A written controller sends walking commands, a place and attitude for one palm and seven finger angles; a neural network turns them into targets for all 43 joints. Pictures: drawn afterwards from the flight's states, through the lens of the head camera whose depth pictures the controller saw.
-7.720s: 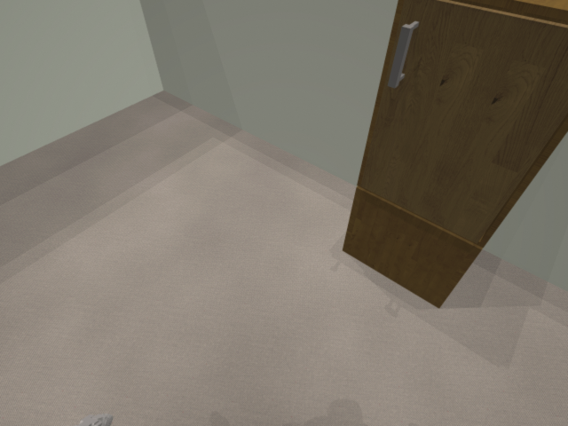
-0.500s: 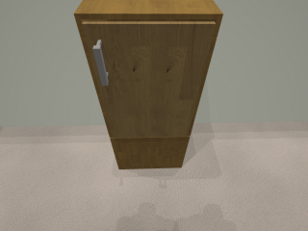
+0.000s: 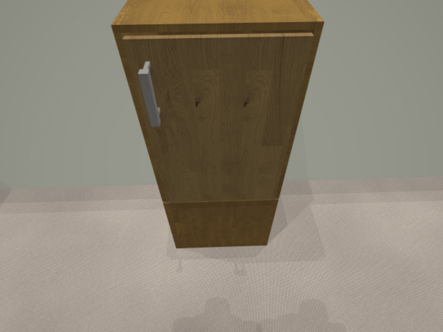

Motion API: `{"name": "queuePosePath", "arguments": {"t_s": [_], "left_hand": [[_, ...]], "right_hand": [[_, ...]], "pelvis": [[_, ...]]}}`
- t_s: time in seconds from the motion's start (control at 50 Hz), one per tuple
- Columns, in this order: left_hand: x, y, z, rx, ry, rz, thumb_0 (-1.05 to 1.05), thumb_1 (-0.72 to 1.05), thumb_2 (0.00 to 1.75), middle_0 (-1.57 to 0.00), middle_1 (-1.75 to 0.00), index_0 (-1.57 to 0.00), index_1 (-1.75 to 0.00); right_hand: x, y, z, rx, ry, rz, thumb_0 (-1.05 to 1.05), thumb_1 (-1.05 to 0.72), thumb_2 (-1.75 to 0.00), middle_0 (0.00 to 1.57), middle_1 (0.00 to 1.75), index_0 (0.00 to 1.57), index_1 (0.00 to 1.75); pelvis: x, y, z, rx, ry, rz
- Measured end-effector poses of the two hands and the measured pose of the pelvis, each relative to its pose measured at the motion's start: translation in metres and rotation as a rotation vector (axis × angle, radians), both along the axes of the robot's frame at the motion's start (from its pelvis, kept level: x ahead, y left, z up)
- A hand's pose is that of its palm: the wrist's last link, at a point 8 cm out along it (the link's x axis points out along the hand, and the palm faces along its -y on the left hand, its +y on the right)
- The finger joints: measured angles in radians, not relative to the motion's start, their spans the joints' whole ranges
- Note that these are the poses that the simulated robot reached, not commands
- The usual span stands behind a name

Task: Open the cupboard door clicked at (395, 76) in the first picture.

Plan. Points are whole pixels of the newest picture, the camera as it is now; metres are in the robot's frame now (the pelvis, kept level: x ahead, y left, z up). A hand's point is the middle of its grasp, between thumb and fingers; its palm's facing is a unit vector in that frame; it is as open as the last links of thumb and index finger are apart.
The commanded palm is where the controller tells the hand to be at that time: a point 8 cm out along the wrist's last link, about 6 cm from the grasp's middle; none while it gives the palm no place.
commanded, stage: look again from close up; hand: left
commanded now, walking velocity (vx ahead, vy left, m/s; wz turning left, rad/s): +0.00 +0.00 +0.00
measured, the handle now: (151, 94) +0.59 +0.20 +0.13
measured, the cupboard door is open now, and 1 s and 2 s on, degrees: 0 0 0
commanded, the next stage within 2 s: shuffle to correct the standing spot in 0.02 s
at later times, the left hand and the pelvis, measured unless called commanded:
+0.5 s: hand out of the picture +0.00 +0.15 -0.19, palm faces +0.11 -0.98 -0.17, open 7.4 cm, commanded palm none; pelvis +0.05 -0.01 -0.01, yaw +4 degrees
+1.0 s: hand out of the picture +0.12 +0.17 -0.18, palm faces +0.07 -0.97 -0.23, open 7.4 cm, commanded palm none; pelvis +0.06 -0.02 -0.01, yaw +3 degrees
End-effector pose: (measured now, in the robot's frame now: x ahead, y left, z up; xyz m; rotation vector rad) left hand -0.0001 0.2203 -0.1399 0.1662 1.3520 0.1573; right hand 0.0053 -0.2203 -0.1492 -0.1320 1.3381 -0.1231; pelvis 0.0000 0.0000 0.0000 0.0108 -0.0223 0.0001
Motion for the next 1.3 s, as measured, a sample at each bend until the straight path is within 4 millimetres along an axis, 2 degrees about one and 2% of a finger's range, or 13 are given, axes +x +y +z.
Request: {"name": "queuePosePath", "arguments": {"t_s": [0.22,0.4,0.46,0.58,0.64,0.7,0.78,0.86,0.98,1.06,1.16,1.3], "left_hand": [[0.003,-0.006,-0.004,-0.015,0.02,-0.002,0.0,0.91,0.9,-0.2,-0.3,-0.2,-0.3],[0.002,-0.016,-0.012,-0.03,0.059,0.051,0.0,0.91,0.9,-0.2,-0.3,-0.2,-0.3],[-0.001,-0.02,-0.016,-0.038,0.073,0.089,0.0,0.91,0.9,-0.2,-0.3,-0.2,-0.3],[-0.009,-0.024,-0.024,-0.072,0.176,0.129,0.0,0.91,0.9,-0.2,-0.3,-0.2,-0.3],[0.004,-0.021,-0.02,-0.069,0.192,0.119,0.01,0.91,0.9,-0.2,-0.3,-0.2,-0.3],[0.029,-0.014,-0.014,-0.045,0.146,0.104,0.01,0.91,0.9,-0.2,-0.3,-0.2,-0.3],[0.063,-0.005,-0.01,0.004,0.042,0.078,0.01,0.91,0.9,-0.2,-0.3,-0.2,-0.3],[0.09,-0.003,-0.006,0.043,-0.044,0.047,0.0,0.91,0.9,-0.2,-0.3,-0.2,-0.3],[0.106,-0.003,-0.005,0.035,-0.122,0.028,0.0,0.91,0.9,-0.2,-0.3,-0.2,-0.3],[0.105,-0.001,-0.011,0.004,-0.13,0.037,0.0,0.91,0.9,-0.2,-0.3,-0.2,-0.3],[0.092,-0.001,-0.009,0.004,-0.119,0.014,0.0,0.91,0.9,-0.2,-0.3,-0.2,-0.3],[0.067,0.013,0.004,0.042,-0.055,-0.019,0.01,0.91,0.9,-0.2,-0.3,-0.2,-0.3]], "right_hand": [[0.002,-0.006,0.002,-0.008,0.028,-0.002,0.01,-0.91,-0.9,0.2,0.3,0.2,0.3],[0.009,-0.011,-0.006,0.002,0.096,0.006,0.01,-0.9,-0.9,0.2,0.3,0.2,0.3],[0.024,-0.012,-0.006,-0.008,0.113,0.028,0.01,-0.91,-0.9,0.2,0.3,0.2,0.3],[0.077,-0.007,-0.001,-0.061,0.05,0.049,0.01,-0.92,-0.9,0.2,0.3,0.2,0.3],[0.097,-0.007,0.005,-0.073,0.007,0.046,0.02,-0.93,-0.9,0.2,0.3,0.2,0.3],[0.111,-0.01,0.008,-0.074,-0.015,0.049,0.01,-0.93,-0.9,0.2,0.3,0.2,0.3],[0.122,-0.019,0.004,-0.058,-0.036,0.05,0.01,-0.93,-0.9,0.2,0.3,0.2,0.3],[0.13,-0.029,-0.003,-0.041,-0.059,0.035,0.01,-0.92,-0.9,0.2,0.3,0.2,0.3],[0.128,-0.028,0.001,-0.04,-0.075,0.042,0.01,-0.91,-0.9,0.2,0.3,0.2,0.3],[0.113,-0.021,0.006,-0.05,-0.081,0.044,0.0,-0.91,-0.9,0.2,0.3,0.2,0.3],[0.093,-0.02,0.007,-0.049,-0.074,0.032,0.0,-0.92,-0.9,0.2,0.3,0.2,0.3],[0.069,-0.011,0.0,-0.007,-0.095,0.011,0.01,-0.92,-0.9,0.2,0.3,0.2,0.3]], "pelvis": [[0.006,-0.006,-0.001,0.0,0.007,0.002],[0.032,-0.014,-0.009,-0.006,0.03,0.039],[0.044,-0.015,-0.012,-0.019,0.034,0.06],[0.066,-0.004,-0.014,-0.018,0.02,0.048],[0.073,-0.002,-0.008,-0.009,0.02,0.033],[0.073,-0.003,-0.003,-0.01,0.02,0.037],[0.073,-0.013,-0.006,0.003,0.016,0.04],[0.071,-0.022,-0.01,0.0,0.023,0.045],[0.061,-0.022,-0.01,-0.005,0.021,0.053],[0.055,-0.016,-0.01,0.0,0.004,0.042],[0.048,-0.01,-0.008,-0.012,0.004,0.027],[0.044,-0.003,-0.005,-0.007,-0.01,0.015]]}}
